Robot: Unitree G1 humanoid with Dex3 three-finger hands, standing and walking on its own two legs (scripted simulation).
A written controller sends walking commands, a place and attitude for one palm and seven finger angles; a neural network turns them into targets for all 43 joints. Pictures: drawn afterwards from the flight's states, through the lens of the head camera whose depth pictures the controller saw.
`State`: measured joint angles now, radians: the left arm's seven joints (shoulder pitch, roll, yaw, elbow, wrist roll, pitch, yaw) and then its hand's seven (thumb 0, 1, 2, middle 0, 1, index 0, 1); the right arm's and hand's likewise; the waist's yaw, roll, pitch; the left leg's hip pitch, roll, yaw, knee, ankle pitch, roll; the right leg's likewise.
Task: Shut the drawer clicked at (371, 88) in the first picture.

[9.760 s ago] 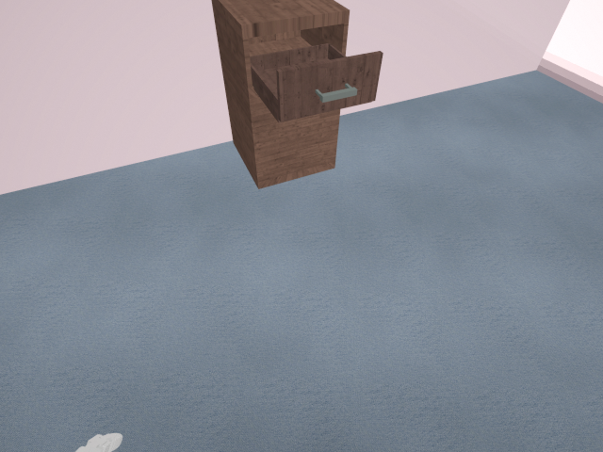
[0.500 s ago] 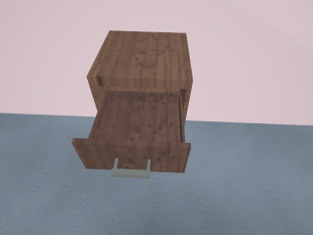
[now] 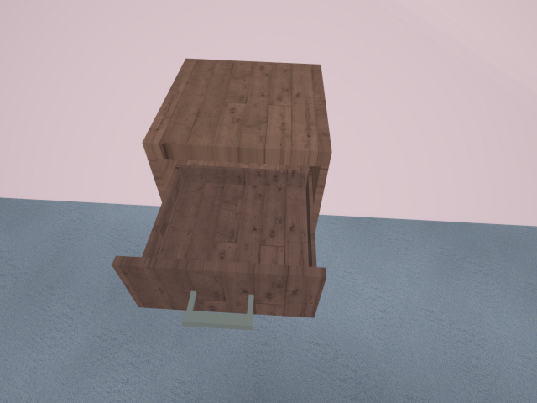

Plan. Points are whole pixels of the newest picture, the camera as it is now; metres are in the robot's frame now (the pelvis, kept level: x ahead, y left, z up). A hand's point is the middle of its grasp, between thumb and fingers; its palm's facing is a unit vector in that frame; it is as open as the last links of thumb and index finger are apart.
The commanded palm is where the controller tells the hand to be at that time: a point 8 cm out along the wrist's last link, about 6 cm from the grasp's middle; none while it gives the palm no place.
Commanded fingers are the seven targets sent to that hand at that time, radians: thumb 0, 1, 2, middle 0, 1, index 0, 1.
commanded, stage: come to a stop and stand still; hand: left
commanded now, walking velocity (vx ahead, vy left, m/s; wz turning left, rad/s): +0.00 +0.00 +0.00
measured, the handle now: (220, 309) +0.32 +0.11 -0.14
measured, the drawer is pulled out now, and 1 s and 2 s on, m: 0.30 0.30 0.30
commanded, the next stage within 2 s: look again from close up in 0.42 s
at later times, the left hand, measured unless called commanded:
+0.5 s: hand out of the picture +0.00 +0.15 -0.18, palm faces +0.02 -0.98 -0.18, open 7.3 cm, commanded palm none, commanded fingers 0.00 0.90 0.90 -0.20 -0.30 -0.20 -0.30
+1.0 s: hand out of the picture -0.01 +0.13 -0.18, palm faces +0.03 -0.99 -0.17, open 7.3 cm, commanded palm none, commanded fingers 0.00 0.90 0.90 -0.20 -0.30 -0.20 -0.30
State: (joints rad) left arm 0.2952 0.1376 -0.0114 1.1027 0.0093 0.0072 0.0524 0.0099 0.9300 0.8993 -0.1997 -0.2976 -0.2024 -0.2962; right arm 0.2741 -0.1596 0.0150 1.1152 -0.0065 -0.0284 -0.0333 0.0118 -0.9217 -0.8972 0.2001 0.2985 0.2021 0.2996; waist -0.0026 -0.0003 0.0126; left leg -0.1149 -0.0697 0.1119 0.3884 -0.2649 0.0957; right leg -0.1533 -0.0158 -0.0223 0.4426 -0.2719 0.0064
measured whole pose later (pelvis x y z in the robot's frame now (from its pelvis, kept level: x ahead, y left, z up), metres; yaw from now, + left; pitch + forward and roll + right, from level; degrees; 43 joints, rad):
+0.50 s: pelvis +0.00 -0.02 +0.00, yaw +0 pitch -1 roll +0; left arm 0.30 0.14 -0.02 1.12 0.01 0.00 0.05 0.01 0.92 0.90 -0.20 -0.30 -0.20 -0.30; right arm 0.31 -0.14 0.02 1.16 -0.01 -0.03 -0.03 0.01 -0.91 -0.90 0.20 0.30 0.20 0.30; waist 0.00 0.00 0.01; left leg -0.10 -0.05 0.10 0.37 -0.26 0.07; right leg -0.13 0.00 -0.03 0.41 -0.26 -0.02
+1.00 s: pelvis +0.00 -0.02 +0.00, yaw +0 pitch -1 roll +0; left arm 0.32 0.12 -0.02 1.13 0.00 -0.01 0.05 0.01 0.92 0.90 -0.20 -0.30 -0.20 -0.30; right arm 0.31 -0.12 0.02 1.17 0.00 -0.03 -0.03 0.01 -0.91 -0.90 0.20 0.30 0.20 0.30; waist 0.00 0.00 0.00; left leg -0.11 -0.04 0.10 0.37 -0.26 0.06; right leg -0.14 0.02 -0.03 0.40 -0.26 -0.03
